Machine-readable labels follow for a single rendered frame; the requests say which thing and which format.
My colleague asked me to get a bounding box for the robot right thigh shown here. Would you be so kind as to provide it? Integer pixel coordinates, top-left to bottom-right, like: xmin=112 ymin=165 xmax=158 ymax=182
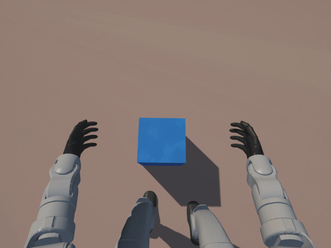
xmin=190 ymin=209 xmax=235 ymax=248

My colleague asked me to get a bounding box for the robot left forearm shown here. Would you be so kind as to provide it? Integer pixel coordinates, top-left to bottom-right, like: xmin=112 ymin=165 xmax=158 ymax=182
xmin=24 ymin=153 xmax=81 ymax=248

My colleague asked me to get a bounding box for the robot right forearm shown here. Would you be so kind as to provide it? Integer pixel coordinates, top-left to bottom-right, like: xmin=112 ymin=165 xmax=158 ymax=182
xmin=246 ymin=154 xmax=316 ymax=248

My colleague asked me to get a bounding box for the robot left hand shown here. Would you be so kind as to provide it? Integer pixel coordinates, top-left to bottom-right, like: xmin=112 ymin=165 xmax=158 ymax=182
xmin=63 ymin=120 xmax=98 ymax=158

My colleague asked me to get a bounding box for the robot left thigh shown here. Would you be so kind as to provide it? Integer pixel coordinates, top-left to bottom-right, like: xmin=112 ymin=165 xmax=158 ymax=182
xmin=114 ymin=202 xmax=156 ymax=248

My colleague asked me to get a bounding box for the carton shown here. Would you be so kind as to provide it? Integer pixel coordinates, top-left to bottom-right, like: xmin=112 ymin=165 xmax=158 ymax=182
xmin=137 ymin=118 xmax=186 ymax=166

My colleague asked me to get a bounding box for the robot thigh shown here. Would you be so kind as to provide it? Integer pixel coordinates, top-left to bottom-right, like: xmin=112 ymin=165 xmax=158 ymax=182
xmin=190 ymin=209 xmax=235 ymax=248
xmin=114 ymin=202 xmax=156 ymax=248

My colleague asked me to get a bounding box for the robot right hand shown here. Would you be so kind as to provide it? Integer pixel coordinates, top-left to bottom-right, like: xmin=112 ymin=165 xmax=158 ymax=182
xmin=229 ymin=121 xmax=264 ymax=159

